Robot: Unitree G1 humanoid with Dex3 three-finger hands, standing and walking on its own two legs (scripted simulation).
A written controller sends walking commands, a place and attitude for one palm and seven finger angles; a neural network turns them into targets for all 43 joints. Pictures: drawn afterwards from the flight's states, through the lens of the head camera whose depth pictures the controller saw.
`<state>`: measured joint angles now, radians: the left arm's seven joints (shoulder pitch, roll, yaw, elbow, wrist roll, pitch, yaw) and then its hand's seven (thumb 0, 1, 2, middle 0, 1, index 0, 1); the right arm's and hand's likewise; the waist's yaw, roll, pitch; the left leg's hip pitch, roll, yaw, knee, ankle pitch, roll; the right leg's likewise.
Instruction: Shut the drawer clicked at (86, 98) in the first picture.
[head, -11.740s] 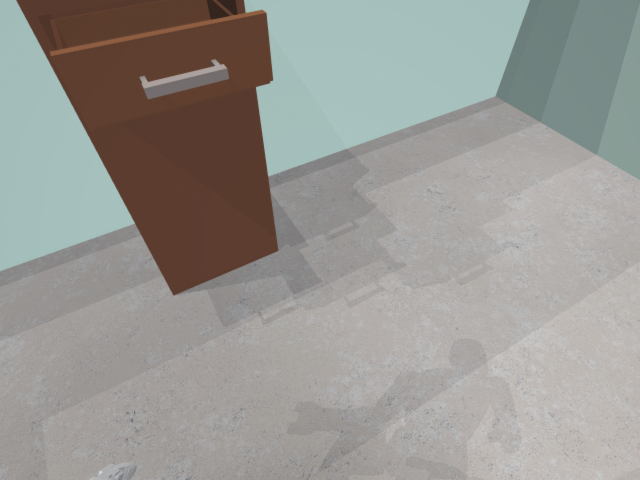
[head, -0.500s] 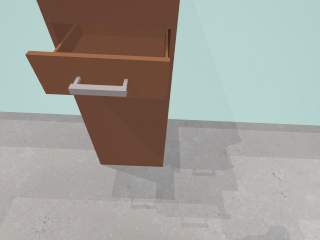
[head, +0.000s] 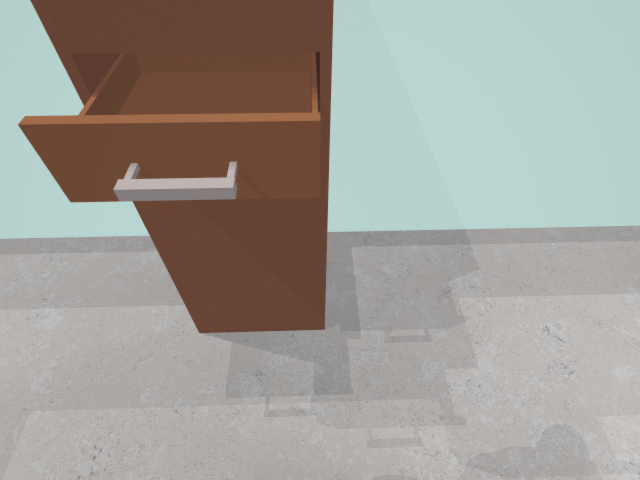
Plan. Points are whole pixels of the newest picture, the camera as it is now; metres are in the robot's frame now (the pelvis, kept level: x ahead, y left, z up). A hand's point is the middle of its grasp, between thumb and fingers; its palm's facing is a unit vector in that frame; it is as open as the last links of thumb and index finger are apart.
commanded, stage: look again from close up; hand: left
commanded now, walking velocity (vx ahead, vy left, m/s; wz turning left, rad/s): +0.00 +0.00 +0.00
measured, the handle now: (180, 179) +0.46 +0.23 +0.12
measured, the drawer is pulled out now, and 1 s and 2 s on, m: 0.19 0.19 0.19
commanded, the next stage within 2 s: shuffle to correct the standing spot in 0.40 s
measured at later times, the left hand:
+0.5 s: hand out of the picture +0.02 +0.14 -0.17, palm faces +0.02 -0.97 -0.24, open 7.3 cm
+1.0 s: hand out of the picture +0.09 +0.15 -0.17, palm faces +0.08 -0.98 -0.21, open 7.3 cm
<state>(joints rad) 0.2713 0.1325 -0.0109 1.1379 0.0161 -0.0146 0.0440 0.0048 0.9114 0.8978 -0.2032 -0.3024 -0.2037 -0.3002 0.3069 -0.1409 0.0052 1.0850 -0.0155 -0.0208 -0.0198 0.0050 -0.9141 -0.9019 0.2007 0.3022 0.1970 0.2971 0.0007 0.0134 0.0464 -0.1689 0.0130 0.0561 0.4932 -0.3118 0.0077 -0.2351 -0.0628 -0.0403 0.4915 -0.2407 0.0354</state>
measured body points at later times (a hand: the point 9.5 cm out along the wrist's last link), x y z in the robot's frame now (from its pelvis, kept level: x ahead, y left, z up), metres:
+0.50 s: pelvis +0.01 -0.04 +0.00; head +0.02 -0.06 +0.45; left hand +0.02 +0.19 -0.15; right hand +0.00 -0.25 -0.17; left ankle -0.03 +0.11 -0.74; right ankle +0.01 -0.14 -0.74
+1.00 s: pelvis +0.07 -0.03 +0.00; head +0.10 -0.04 +0.45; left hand +0.08 +0.21 -0.15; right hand +0.01 -0.23 -0.16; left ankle -0.01 +0.08 -0.74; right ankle +0.08 -0.12 -0.68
